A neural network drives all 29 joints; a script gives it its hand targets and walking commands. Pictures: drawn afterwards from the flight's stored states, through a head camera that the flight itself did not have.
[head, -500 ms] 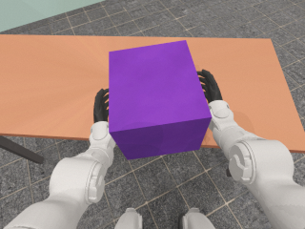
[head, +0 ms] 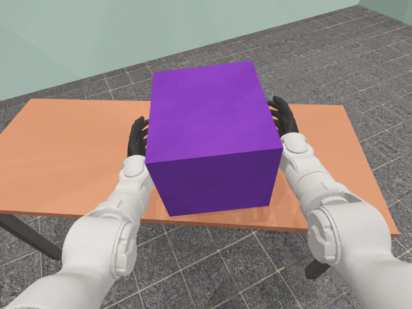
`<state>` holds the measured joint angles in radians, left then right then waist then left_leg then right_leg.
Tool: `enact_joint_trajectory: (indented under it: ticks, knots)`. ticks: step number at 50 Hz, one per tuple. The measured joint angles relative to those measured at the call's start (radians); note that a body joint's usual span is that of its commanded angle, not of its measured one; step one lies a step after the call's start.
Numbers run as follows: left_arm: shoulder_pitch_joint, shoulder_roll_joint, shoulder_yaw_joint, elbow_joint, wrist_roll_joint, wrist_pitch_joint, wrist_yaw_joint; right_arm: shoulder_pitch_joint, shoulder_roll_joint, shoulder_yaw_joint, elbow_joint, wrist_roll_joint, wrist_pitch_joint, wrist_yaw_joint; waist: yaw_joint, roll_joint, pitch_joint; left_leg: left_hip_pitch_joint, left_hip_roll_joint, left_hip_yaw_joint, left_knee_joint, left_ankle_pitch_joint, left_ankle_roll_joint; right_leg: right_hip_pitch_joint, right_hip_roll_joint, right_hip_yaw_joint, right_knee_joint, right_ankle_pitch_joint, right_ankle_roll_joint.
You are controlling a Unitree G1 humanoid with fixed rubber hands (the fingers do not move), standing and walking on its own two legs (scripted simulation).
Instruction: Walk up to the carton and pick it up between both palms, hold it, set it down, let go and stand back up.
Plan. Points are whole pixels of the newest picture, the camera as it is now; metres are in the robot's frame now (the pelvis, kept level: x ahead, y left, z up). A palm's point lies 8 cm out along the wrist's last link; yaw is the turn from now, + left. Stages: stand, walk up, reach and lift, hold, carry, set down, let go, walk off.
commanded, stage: reach and lift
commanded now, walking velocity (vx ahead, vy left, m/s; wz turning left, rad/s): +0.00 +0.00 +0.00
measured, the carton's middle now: (210, 138) +0.45 +0.00 +0.07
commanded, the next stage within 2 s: none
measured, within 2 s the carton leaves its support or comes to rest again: neither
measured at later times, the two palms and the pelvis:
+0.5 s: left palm (135, 132) +0.41 +0.15 +0.14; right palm (302, 118) +0.41 -0.16 +0.16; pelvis +0.02 +0.00 +0.03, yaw +1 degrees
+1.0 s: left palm (118, 136) +0.37 +0.17 +0.17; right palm (298, 125) +0.37 -0.15 +0.17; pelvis +0.01 +0.01 +0.03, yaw +2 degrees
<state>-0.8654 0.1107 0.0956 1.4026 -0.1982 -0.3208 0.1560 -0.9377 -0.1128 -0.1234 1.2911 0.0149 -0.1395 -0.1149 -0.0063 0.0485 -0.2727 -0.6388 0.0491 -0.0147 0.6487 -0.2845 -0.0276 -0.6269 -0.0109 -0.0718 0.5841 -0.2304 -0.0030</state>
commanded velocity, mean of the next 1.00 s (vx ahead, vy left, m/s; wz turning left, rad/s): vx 0.00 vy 0.00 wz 0.00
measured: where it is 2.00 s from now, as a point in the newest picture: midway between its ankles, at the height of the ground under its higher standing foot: outside the picture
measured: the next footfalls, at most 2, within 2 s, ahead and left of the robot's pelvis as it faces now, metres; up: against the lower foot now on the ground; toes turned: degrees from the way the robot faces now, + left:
none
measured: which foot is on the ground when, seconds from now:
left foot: down 0.00-1.00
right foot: down 0.00-1.00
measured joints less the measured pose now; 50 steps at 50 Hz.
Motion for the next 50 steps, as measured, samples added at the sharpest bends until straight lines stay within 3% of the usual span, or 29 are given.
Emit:
enact_joint_trajectory:
  ticks: [10, 19, 25, 32, 38, 44, 50]
  knots:
    - [0.11, -0.02, 0.078, -0.219, 0.098, 0.171, -0.003, 0.068, 0.02, 0.015, -0.146, 0.037, 0.137, -0.014, -0.025, -0.019, 0.075, 0.234, -0.006, -0.005, -0.188, 0.069, -0.001, 0.243, 0.0, -0.011, -0.196, 0.068, 0.001]
    - [0.155, -0.056, 0.154, -0.428, 0.224, 0.364, -0.018, 0.113, 0.027, -0.01, -0.256, 0.038, 0.238, -0.015, -0.046, -0.037, 0.133, 0.359, -0.009, -0.002, -0.263, 0.091, 0.002, 0.372, 0.0, -0.01, -0.279, 0.095, 0.005]
    - [0.204, -0.081, 0.147, -0.608, 0.263, 0.442, -0.022, 0.188, 0.02, 0.022, -0.405, 0.07, 0.262, -0.019, -0.056, -0.039, 0.125, 0.389, -0.008, 0.003, -0.281, 0.093, 0.003, 0.409, 0.002, -0.005, -0.314, 0.108, 0.009]
    - [0.218, -0.111, 0.204, -0.736, 0.367, 0.573, -0.071, 0.213, 0.026, 0.03, -0.466, 0.075, 0.323, -0.026, -0.061, -0.062, 0.19, 0.474, -0.009, 0.014, -0.303, 0.091, 0.009, 0.488, 0.001, 0.005, -0.333, 0.108, 0.013]
    - [0.333, -0.119, 0.15, -0.947, 0.354, 0.623, -0.069, 0.315, 0.031, 0.085, -0.627, 0.127, 0.325, -0.045, -0.062, -0.065, 0.178, 0.466, -0.005, 0.01, -0.283, 0.079, 0.004, 0.494, 0.006, 0.001, -0.342, 0.11, 0.013]
    - [0.35, -0.121, 0.158, -1.013, 0.386, 0.716, -0.097, 0.33, 0.056, 0.067, -0.657, 0.109, 0.383, -0.047, -0.064, -0.081, 0.218, 0.492, -0.012, 0.003, -0.282, 0.079, 0.009, 0.516, -0.001, -0.006, -0.324, 0.097, 0.014]
    - [0.416, -0.106, 0.096, -1.166, 0.349, 0.742, -0.076, 0.399, 0.035, 0.119, -0.816, 0.167, 0.393, -0.076, -0.076, -0.07, 0.198, 0.471, -0.011, -0.01, -0.263, 0.073, 0.005, 0.511, 0.001, -0.017, -0.33, 0.101, 0.016]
